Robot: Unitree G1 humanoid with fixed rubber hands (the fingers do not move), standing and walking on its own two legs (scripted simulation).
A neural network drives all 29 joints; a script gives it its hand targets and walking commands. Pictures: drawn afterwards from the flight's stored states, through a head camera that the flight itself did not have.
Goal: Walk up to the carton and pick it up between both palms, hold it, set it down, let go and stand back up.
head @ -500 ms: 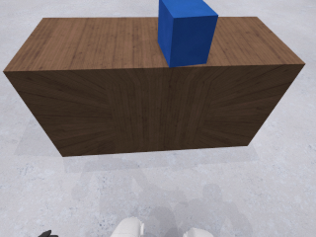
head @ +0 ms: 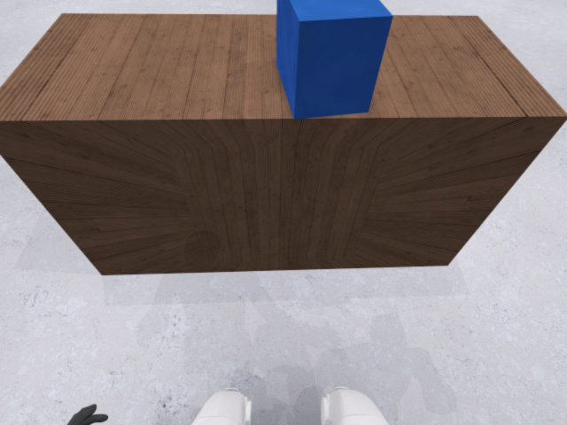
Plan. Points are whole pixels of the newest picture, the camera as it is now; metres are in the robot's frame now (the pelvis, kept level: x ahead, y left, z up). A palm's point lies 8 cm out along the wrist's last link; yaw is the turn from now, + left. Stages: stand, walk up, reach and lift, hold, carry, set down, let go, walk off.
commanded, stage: walk up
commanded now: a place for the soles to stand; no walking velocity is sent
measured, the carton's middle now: (324, 45) +0.84 -0.09 +0.10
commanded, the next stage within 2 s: none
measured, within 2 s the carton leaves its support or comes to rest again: neither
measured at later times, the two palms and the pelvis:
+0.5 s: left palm out of the picture +0.08 +0.29 -0.09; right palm out of the picture +0.12 -0.31 -0.08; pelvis +0.02 -0.01 +0.03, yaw +2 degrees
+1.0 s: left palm out of the picture +0.08 +0.33 -0.09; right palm (530, 419) +0.14 -0.31 -0.04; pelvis +0.06 +0.01 +0.04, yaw +1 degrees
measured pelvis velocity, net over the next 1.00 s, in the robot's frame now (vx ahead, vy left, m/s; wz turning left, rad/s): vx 0.06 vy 0.01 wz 0.01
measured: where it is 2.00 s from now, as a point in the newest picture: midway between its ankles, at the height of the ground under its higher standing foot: (297, 365)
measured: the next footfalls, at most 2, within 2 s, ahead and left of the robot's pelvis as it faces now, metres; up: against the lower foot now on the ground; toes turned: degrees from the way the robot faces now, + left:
right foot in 1.26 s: +0.28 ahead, -0.17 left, +0.00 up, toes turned -6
left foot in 1.52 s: +0.32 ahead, +0.10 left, +0.00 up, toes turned +3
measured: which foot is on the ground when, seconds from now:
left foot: down 0.00-1.00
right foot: down 0.00-0.90, up 0.92-1.00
